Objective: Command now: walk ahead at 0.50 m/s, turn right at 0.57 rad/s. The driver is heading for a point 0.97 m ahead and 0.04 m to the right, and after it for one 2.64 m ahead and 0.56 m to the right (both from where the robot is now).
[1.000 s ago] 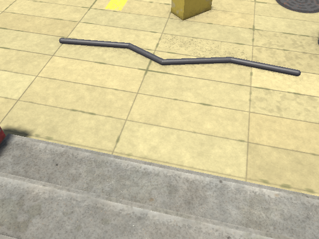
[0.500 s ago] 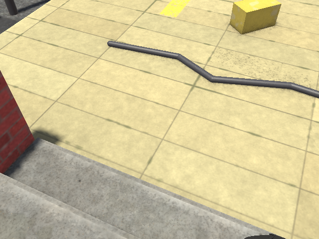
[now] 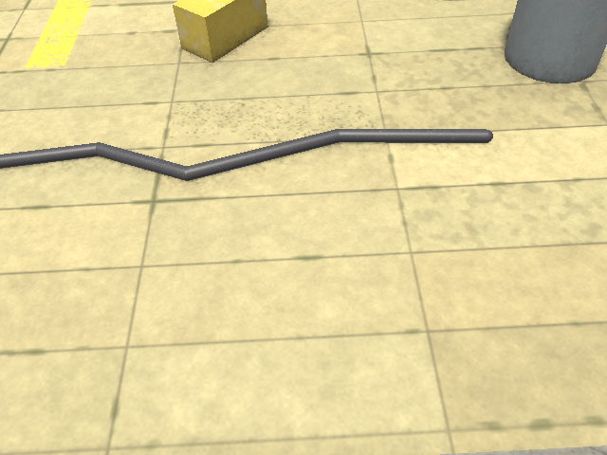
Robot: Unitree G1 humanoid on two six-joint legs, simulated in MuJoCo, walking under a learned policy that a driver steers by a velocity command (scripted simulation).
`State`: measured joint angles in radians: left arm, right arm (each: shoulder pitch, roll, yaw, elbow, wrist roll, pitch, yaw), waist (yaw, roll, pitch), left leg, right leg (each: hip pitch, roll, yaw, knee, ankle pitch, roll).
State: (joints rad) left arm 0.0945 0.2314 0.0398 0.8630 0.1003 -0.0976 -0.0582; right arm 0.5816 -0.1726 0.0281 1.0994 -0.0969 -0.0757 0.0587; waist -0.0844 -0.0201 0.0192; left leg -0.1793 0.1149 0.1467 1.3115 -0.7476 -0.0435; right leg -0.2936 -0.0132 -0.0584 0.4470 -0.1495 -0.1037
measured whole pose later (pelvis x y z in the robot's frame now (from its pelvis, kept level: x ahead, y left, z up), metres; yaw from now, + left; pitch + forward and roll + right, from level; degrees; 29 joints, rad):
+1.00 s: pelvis +0.54 -0.07 -0.21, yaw -19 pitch +1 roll +4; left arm -0.07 0.18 -0.04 0.79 0.09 -0.04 -0.09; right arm 0.72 -0.11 0.03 1.16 -0.07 -0.12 0.01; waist -0.20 -0.05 0.00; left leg 0.11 -0.03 0.09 0.65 -0.77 0.00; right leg -0.54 -0.11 0.01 0.42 0.31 -0.04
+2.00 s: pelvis +0.97 -0.15 -0.27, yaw +6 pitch +4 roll +0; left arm 0.09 0.25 0.07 0.84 0.00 0.00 0.05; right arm 0.16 -0.23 -0.07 0.72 -0.01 0.01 -0.03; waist -0.01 -0.02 -0.02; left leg -0.37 -0.13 -0.12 0.49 -0.18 0.08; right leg -0.48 -0.04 0.09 0.68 -0.24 0.05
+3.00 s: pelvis +1.05 -0.17 -0.27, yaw +6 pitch +0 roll +0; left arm 0.28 0.26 0.06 0.98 -0.03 -0.04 0.01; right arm 0.27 -0.23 -0.07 0.84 0.02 -0.08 -0.01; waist 0.01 -0.04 0.00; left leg -0.22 -0.04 0.00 0.55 -0.32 0.07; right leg -0.20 -0.01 0.05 0.59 -0.38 -0.02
